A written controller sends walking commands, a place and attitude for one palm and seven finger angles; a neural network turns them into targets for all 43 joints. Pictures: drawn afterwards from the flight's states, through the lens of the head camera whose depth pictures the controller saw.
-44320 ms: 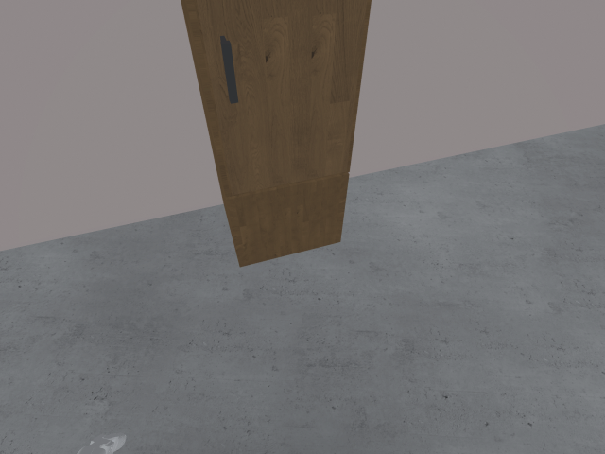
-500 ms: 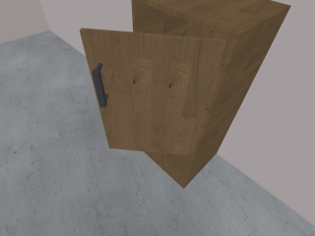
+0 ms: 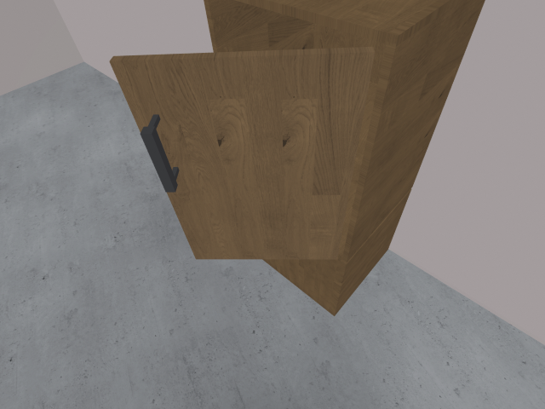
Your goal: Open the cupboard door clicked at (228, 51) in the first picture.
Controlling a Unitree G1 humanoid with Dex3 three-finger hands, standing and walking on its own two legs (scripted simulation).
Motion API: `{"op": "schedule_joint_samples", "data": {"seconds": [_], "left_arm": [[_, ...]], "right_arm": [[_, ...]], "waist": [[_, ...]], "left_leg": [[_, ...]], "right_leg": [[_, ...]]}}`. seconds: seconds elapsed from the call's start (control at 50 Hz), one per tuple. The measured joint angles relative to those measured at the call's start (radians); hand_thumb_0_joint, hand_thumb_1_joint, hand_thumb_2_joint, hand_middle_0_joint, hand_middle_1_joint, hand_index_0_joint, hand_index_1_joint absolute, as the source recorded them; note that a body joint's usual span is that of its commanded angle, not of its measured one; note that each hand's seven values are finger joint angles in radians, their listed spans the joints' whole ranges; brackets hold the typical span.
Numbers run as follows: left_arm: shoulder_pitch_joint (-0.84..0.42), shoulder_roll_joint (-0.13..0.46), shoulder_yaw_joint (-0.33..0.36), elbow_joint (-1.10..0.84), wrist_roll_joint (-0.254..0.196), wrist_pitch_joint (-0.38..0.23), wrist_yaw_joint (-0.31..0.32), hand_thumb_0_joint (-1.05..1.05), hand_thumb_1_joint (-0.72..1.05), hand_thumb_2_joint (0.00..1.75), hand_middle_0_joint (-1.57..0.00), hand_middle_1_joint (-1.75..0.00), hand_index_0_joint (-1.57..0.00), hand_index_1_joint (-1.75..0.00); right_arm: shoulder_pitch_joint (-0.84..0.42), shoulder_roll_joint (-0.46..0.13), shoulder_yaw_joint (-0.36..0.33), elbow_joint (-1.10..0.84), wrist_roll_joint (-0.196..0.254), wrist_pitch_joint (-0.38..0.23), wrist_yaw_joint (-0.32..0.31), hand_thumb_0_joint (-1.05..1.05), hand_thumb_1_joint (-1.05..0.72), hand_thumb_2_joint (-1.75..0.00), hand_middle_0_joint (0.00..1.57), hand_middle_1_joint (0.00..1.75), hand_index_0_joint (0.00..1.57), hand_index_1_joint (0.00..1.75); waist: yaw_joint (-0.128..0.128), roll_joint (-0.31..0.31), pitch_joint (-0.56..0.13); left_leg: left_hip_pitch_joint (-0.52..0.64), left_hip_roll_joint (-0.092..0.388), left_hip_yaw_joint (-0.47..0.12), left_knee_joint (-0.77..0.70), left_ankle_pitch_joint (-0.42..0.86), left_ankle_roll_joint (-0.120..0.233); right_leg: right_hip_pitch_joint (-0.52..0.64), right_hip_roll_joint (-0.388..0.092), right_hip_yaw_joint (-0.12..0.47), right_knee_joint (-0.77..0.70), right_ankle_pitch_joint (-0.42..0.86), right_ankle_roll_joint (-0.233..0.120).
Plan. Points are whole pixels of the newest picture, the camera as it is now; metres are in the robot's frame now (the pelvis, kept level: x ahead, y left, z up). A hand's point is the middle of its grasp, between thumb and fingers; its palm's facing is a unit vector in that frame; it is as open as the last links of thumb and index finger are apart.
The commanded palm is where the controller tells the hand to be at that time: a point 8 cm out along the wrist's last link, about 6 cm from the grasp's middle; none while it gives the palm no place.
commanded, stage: look again from close up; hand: left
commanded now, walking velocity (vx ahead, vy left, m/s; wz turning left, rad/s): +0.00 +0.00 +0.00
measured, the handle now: (163, 154) +0.53 +0.23 +0.07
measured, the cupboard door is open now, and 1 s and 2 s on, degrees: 41 41 41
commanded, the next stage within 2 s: raise the hand with hooked fingers in 0.42 s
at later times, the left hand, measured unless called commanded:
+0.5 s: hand out of the picture +0.06 +0.18 -0.16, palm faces +0.00 -0.97 -0.24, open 7.3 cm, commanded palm none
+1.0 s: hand (138, 400) +0.15 +0.21 -0.05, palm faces +0.13 -0.99 +0.01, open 8.9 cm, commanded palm +0.15 +0.26 -0.02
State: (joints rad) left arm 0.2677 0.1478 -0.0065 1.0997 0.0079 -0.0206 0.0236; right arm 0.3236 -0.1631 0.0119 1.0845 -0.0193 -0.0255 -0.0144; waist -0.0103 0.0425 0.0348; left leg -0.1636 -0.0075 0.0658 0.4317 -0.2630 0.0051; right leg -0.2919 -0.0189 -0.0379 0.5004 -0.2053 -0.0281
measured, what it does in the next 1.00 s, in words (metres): lowers itself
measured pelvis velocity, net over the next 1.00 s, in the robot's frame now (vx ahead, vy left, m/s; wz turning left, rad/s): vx -0.02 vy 0.00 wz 0.05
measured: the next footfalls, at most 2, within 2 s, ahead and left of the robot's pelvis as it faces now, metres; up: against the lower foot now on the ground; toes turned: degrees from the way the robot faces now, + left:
none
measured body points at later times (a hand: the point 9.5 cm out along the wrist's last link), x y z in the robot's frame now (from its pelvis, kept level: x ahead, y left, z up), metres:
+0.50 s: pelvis +0.02 -0.01 +0.00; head +0.04 -0.03 +0.45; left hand +0.06 +0.23 -0.14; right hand +0.05 -0.24 -0.16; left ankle -0.02 +0.12 -0.74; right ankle +0.04 -0.10 -0.74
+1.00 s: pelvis -0.02 +0.00 -0.07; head +0.03 +0.01 +0.38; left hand +0.14 +0.26 -0.05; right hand +0.24 -0.24 -0.09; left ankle -0.02 +0.12 -0.74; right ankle +0.04 -0.10 -0.74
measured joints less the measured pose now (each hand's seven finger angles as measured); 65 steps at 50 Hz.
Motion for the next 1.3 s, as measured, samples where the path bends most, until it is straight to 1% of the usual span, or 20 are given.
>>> {"op": "schedule_joint_samples", "data": {"seconds": [0.2, 0.54, 0.56, 0.58, 0.62, 0.64, 0.7, 0.74, 0.8, 0.84, 0.86, 0.9, 0.94, 1.02, 1.06, 1.1, 1.14, 1.22, 1.26, 1.3], "left_arm": [[-0.056, 0.020, 0.005, 0.004, -0.001, -0.005, 0.001, 0.00, 0.92, 0.90, -0.20, -0.30, -0.20, -0.30], [-0.067, 0.035, 0.008, 0.007, 0.001, -0.006, 0.009, 0.00, 0.91, 0.90, -0.20, -0.30, -0.20, -0.30], [-0.020, 0.030, 0.033, -0.138, -0.040, 0.043, 0.008, 0.00, 0.91, 0.90, -0.20, -0.30, -0.20, -0.30], [0.035, 0.024, 0.053, -0.313, -0.065, 0.044, 0.011, 0.01, 0.91, 0.90, -0.20, -0.30, -0.20, -0.30], [0.100, 0.014, 0.060, -0.573, -0.112, -0.018, 0.044, 0.01, 0.90, 0.90, -0.20, -0.30, -0.21, -0.31], [0.109, 0.008, 0.063, -0.668, -0.137, -0.040, 0.053, 0.01, 0.89, 0.89, -0.20, -0.31, -0.21, -0.32], [0.069, 0.001, 0.109, -0.819, -0.183, -0.169, 0.015, 0.01, 0.85, 0.88, -0.20, -0.33, -0.21, -0.34], [0.040, 0.009, 0.148, -0.849, -0.211, -0.288, -0.048, 0.01, 0.82, 0.86, -0.20, -0.35, -0.21, -0.36], [0.048, 0.020, 0.177, -0.869, -0.254, -0.467, -0.186, 0.00, 0.77, 0.84, -0.21, -0.39, -0.21, -0.39], [0.079, 0.024, 0.178, -0.866, -0.266, -0.550, -0.292, 0.00, 0.73, 0.82, -0.21, -0.41, -0.21, -0.42], [0.100, 0.027, 0.177, -0.865, -0.267, -0.569, -0.336, 0.00, 0.71, 0.82, -0.21, -0.43, -0.21, -0.43], [0.141, 0.033, 0.173, -0.870, -0.276, -0.564, -0.391, 0.00, 0.66, 0.80, -0.21, -0.46, -0.22, -0.46], [0.165, 0.038, 0.174, -0.886, -0.286, -0.532, -0.399, 0.00, 0.61, 0.78, -0.22, -0.48, -0.23, -0.49], [0.164, 0.043, 0.192, -0.977, -0.295, -0.493, -0.337, 0.01, 0.51, 0.74, -0.23, -0.54, -0.23, -0.55], [0.139, 0.056, 0.193, -1.039, -0.288, -0.490, -0.313, 0.01, 0.47, 0.72, -0.23, -0.57, -0.23, -0.58], [0.095, 0.074, 0.186, -1.083, -0.280, -0.479, -0.315, 0.01, 0.42, 0.70, -0.23, -0.60, -0.23, -0.61], [0.042, 0.097, 0.179, -1.101, -0.273, -0.442, -0.336, 0.01, 0.38, 0.68, -0.23, -0.63, -0.24, -0.64], [-0.015, 0.127, 0.183, -1.080, -0.283, -0.298, -0.375, 0.01, 0.28, 0.64, -0.24, -0.69, -0.24, -0.70], [-0.006, 0.129, 0.200, -1.070, -0.298, -0.225, -0.370, 0.00, 0.24, 0.62, -0.24, -0.72, -0.25, -0.73], [0.019, 0.124, 0.224, -1.076, -0.314, -0.187, -0.346, 0.00, 0.19, 0.60, -0.25, -0.75, -0.25, -0.76]], "right_arm": [[-0.034, -0.017, -0.006, 0.024, 0.001, -0.009, -0.012, 0.00, -0.91, -0.90, 0.20, 0.30, 0.20, 0.30], [-0.102, -0.026, -0.010, 0.017, 0.005, 0.000, -0.010, 0.00, -0.91, -0.90, 0.20, 0.30, 0.20, 0.30], [-0.088, -0.029, -0.009, -0.025, 0.019, -0.007, -0.013, 0.00, -0.91, -0.90, 0.20, 0.30, 0.20, 0.30], [-0.063, -0.033, -0.009, -0.073, 0.025, -0.043, -0.027, 0.01, -0.91, -0.90, 0.20, 0.30, 0.20, 0.30], [-0.033, -0.050, -0.012, -0.134, 0.042, -0.125, -0.055, 0.01, -0.91, -0.90, 0.20, 0.30, 0.21, 0.30], [-0.032, -0.061, -0.016, -0.163, 0.049, -0.151, -0.061, 0.01, -0.91, -0.90, 0.20, 0.30, 0.21, 0.30], [-0.067, -0.080, -0.037, -0.255, 0.044, -0.211, -0.061, 0.01, -0.91, -0.90, 0.20, 0.30, 0.20, 0.30], [-0.105, -0.081, -0.048, -0.319, 0.038, -0.234, -0.047, 0.01, -0.91, -0.90, 0.20, 0.30, 0.20, 0.30], [-0.158, -0.084, -0.063, -0.414, 0.033, -0.259, -0.014, 0.01, -0.91, -0.90, 0.20, 0.30, 0.20, 0.30], [-0.181, -0.098, -0.071, -0.473, 0.034, -0.268, 0.005, 0.01, -0.91, -0.90, 0.20, 0.30, 0.20, 0.30], [-0.189, -0.107, -0.073, -0.499, 0.036, -0.269, 0.009, 0.01, -0.91, -0.90, 0.20, 0.30, 0.20, 0.30], [-0.197, -0.123, -0.078, -0.543, 0.042, -0.262, 0.006, 0.01, -0.91, -0.90, 0.20, 0.30, 0.20, 0.30], [-0.197, -0.132, -0.082, -0.573, 0.047, -0.256, -0.005, 0.01, -0.91, -0.90, 0.20, 0.30, 0.20, 0.30], [-0.184, -0.121, -0.061, -0.585, 0.045, -0.251, -0.029, 0.01, -0.91, -0.90, 0.20, 0.30, 0.20, 0.30], [-0.173, -0.104, -0.036, -0.571, 0.041, -0.250, -0.035, 0.01, -0.91, -0.90, 0.20, 0.30, 0.20, 0.30], [-0.162, -0.084, -0.007, -0.553, 0.039, -0.247, -0.038, 0.01, -0.91, -0.90, 0.20, 0.30, 0.20, 0.30], [-0.149, -0.063, 0.019, -0.537, 0.041, -0.239, -0.038, 0.01, -0.90, -0.90, 0.20, 0.30, 0.21, 0.30], [-0.108, -0.025, 0.050, -0.521, 0.054, -0.211, -0.039, 0.01, -0.90, -0.89, 0.21, 0.30, 0.21, 0.30], [-0.080, -0.018, 0.053, -0.522, 0.057, -0.199, -0.041, 0.01, -0.90, -0.89, 0.21, 0.30, 0.21, 0.30], [-0.054, -0.018, 0.049, -0.524, 0.056, -0.195, -0.043, 0.01, -0.90, -0.89, 0.21, 0.30, 0.21, 0.30]], "waist": [[-0.001, -0.027, 0.009], [0.008, -0.017, 0.014], [0.010, -0.016, 0.015], [0.019, -0.017, 0.015], [0.026, -0.007, -0.005], [0.019, 0.001, -0.016], [-0.001, 0.004, -0.059], [-0.006, -0.015, -0.090], [-0.003, -0.054, -0.117], [0.002, -0.069, -0.122], [0.007, -0.075, -0.126], [0.020, -0.084, -0.131], [0.037, -0.086, -0.127], [0.060, -0.075, -0.104], [0.063, -0.065, -0.098], [0.058, -0.048, -0.093], [0.046, -0.031, -0.093], [0.013, -0.011, -0.101], [-0.002, -0.008, -0.110], [-0.011, -0.010, -0.115]], "left_leg": [[0.039, 0.016, -0.006, -0.022, -0.010, -0.013], [0.052, 0.043, -0.005, -0.019, -0.016, -0.027], [0.040, 0.047, -0.003, 0.000, -0.019, -0.025], [0.041, 0.046, -0.002, 0.001, -0.029, -0.024], [0.030, 0.038, -0.010, 0.014, -0.043, -0.023], [0.018, 0.033, -0.018, 0.027, -0.046, -0.021], [-0.067, 0.019, -0.034, 0.101, -0.064, -0.014], [-0.149, 0.016, -0.026, 0.172, -0.087, -0.014], [-0.275, 0.020, -0.014, 0.300, -0.137, -0.017], [-0.350, 0.022, -0.015, 0.388, -0.173, -0.017], [-0.386, 0.023, -0.016, 0.429, -0.188, -0.018], [-0.448, 0.021, -0.020, 0.500, -0.215, -0.015], [-0.496, 0.020, -0.031, 0.557, -0.233, -0.011], [-0.548, 0.020, -0.063, 0.631, -0.260, -0.004], [-0.562, 0.020, -0.077, 0.649, -0.265, -0.001], [-0.568, 0.020, -0.088, 0.658, -0.266, 0.003], [-0.567, 0.020, -0.091, 0.655, -0.263, 0.008], [-0.536, 0.020, -0.067, 0.606, -0.244, 0.017], [-0.510, 0.018, -0.050, 0.568, -0.231, 0.022], [-0.482, 0.016, -0.036, 0.533, -0.221, 0.026]], "right_leg": [[0.038, 0.016, -0.007, -0.020, -0.012, -0.010], [0.069, 0.040, -0.016, -0.054, -0.010, -0.020], [0.060, 0.043, -0.017, -0.046, -0.011, -0.019], [0.053, 0.041, -0.016, -0.032, -0.016, -0.020], [0.043, 0.032, -0.023, -0.013, -0.029, -0.019], [0.037, 0.025, -0.031, -0.003, -0.035, -0.015], [-0.039, 0.005, -0.044, 0.065, -0.058, -0.008], [-0.126, -0.001, -0.036, 0.140, -0.080, -0.009], [-0.258, -0.002, -0.023, 0.265, -0.121, -0.013], [-0.330, -0.004, -0.022, 0.343, -0.148, -0.016], [-0.364, -0.006, -0.023, 0.379, -0.162, -0.015], [-0.422, -0.011, -0.026, 0.441, -0.185, -0.015], [-0.459, -0.016, -0.036, 0.486, -0.203, -0.013], [-0.484, -0.020, -0.066, 0.524, -0.217, -0.009], [-0.485, -0.021, -0.080, 0.526, -0.216, -0.007], [-0.480, -0.020, -0.091, 0.520, -0.212, -0.004], [-0.474, -0.020, -0.093, 0.507, -0.203, 0.001], [-0.451, -0.017, -0.071, 0.458, -0.177, 0.013], [-0.434, -0.016, -0.054, 0.429, -0.164, 0.019], [-0.414, -0.016, -0.040, 0.402, -0.153, 0.024]]}}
